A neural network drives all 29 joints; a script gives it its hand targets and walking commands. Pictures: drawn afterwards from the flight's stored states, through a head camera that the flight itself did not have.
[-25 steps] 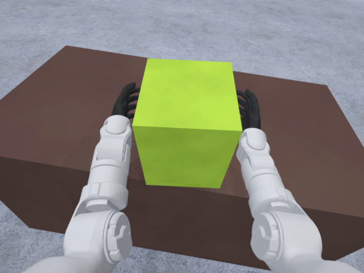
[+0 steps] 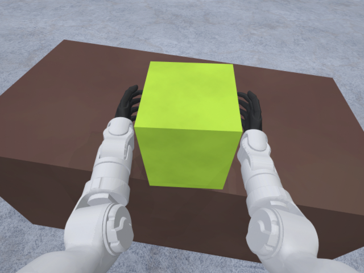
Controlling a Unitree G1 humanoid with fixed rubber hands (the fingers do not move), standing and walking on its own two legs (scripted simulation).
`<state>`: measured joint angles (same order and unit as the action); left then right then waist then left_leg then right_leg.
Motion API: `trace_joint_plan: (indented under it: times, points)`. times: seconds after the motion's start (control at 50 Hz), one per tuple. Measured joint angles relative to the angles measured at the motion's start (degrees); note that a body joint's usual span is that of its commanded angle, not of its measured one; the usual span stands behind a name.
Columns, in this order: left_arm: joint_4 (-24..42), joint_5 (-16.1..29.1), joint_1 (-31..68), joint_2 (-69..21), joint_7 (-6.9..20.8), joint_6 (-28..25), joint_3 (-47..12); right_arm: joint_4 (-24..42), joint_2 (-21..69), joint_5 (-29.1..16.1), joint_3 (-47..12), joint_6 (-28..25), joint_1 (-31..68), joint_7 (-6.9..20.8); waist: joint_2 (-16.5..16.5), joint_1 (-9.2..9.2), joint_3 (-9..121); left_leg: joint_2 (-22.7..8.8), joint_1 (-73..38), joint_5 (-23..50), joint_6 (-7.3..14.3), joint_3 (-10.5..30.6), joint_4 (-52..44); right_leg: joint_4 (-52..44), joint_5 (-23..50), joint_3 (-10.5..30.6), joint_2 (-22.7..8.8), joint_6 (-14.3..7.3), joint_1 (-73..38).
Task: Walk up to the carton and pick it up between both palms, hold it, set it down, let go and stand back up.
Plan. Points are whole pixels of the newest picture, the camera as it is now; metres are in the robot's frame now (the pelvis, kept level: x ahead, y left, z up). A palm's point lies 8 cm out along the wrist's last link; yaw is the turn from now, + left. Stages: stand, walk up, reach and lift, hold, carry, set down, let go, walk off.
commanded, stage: set down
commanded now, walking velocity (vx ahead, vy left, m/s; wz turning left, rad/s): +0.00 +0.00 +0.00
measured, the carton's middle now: (188, 128) +0.44 -0.01 +0.06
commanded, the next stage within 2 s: none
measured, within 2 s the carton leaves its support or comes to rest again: neither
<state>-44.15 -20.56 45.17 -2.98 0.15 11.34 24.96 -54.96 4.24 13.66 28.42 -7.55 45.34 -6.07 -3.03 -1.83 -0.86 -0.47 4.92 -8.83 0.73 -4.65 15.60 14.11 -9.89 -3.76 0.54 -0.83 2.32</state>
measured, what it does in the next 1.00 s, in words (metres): stands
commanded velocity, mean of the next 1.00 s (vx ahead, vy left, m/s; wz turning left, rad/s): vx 0.00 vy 0.00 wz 0.00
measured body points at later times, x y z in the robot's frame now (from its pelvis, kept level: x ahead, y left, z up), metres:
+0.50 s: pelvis +0.01 +0.00 +0.00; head +0.03 +0.02 +0.45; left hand +0.44 +0.13 +0.09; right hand +0.42 -0.16 +0.10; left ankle +0.00 +0.10 -0.75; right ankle -0.02 -0.10 -0.75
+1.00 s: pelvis +0.01 +0.00 +0.00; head +0.06 +0.01 +0.44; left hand +0.46 +0.13 +0.07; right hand +0.43 -0.17 +0.07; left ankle +0.00 +0.10 -0.75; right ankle -0.02 -0.10 -0.75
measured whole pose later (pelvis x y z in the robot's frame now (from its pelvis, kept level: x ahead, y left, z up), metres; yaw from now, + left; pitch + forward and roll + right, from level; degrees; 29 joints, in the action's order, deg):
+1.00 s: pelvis +0.01 +0.00 +0.00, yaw -1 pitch +8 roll +0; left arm -57.2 -21.2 49.4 -1.9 -0.4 0.6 30.0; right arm -53.6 7.4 25.4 39.9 -8.8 46.0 -3.9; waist -1.7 -1.3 2.8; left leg -0.9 15.9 -9.6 0.8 -5.9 17.4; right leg 16.8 -10.5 -2.7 0.7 -0.8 14.1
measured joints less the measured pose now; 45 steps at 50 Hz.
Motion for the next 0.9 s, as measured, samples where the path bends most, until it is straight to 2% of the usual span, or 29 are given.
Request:
trace_joint_plan:
  times: [0.9]
  points:
    - [-12.36, -0.77, 4.78, 1.02, -0.36, -9.15, 5.24, 1.55, 2.87, 11.00, 10.98, -0.25, 1.05, 2.25, 1.06, 0.47, 3.09, -0.36, 9.41, -0.67, 0.11, -1.25, 1.44, 2.37, -0.65, 1.06, 0.13, 0.16, 10.31]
